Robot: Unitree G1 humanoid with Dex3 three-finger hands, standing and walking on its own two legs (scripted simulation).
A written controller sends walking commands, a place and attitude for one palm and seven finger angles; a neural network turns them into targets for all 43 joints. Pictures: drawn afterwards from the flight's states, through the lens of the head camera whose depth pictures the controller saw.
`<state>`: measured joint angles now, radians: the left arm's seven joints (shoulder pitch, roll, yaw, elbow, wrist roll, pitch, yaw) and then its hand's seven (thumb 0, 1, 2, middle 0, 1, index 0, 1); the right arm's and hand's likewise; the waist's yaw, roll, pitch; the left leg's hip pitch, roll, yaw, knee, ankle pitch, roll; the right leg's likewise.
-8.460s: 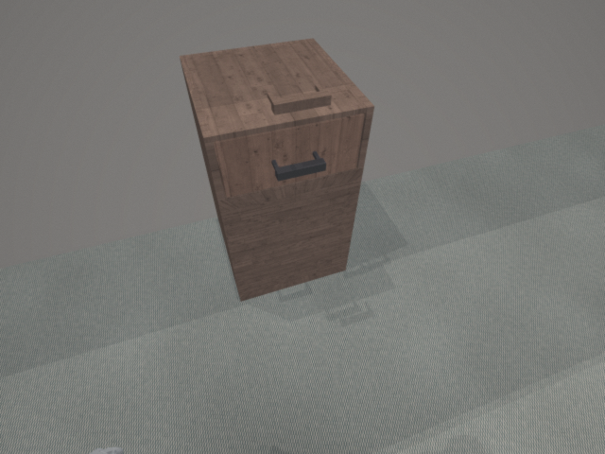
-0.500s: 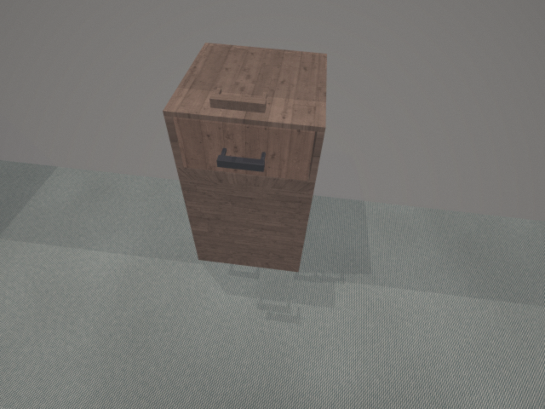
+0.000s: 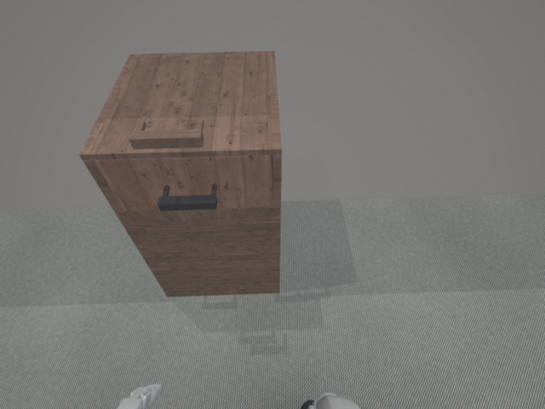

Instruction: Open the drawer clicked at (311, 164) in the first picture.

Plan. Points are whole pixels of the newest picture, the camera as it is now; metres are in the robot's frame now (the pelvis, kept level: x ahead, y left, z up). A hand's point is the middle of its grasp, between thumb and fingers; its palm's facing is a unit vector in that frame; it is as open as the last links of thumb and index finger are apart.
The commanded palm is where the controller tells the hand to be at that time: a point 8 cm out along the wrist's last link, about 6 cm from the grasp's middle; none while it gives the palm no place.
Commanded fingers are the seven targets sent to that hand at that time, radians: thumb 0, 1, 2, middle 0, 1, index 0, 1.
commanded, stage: come to a stop and stand still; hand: left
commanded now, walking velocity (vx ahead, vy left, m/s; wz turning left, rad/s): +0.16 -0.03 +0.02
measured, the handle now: (189, 195) +0.58 +0.20 -0.12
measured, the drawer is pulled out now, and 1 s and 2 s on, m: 0.00 0.00 0.00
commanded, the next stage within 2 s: look again from close up in 1.80 s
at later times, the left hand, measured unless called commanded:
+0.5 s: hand out of the picture +0.12 +0.19 -0.16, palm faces +0.07 -0.98 -0.21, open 7.4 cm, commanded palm none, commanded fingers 0.00 0.90 0.90 -0.20 -0.30 -0.20 -0.30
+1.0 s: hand out of the picture +0.06 +0.12 -0.15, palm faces +0.01 -0.98 -0.20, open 7.3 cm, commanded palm none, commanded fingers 0.00 0.90 0.90 -0.20 -0.30 -0.20 -0.30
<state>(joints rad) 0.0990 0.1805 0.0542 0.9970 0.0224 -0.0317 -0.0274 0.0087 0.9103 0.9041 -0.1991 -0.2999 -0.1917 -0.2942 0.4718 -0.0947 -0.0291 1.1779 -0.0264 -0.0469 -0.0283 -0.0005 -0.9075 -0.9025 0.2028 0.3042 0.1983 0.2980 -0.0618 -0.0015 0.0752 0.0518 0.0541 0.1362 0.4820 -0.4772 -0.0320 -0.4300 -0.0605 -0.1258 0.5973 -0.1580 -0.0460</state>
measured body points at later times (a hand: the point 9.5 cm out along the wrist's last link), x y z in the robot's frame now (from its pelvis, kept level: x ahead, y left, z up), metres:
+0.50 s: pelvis +0.08 +0.00 +0.01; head +0.11 +0.02 +0.46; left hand +0.12 +0.25 -0.15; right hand +0.17 -0.22 -0.13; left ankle +0.11 +0.11 -0.72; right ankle +0.08 -0.10 -0.69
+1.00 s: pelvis +0.05 -0.05 +0.02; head +0.04 -0.06 +0.47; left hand +0.06 +0.17 -0.14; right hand +0.02 -0.28 -0.15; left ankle +0.11 +0.11 -0.72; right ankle +0.01 -0.13 -0.72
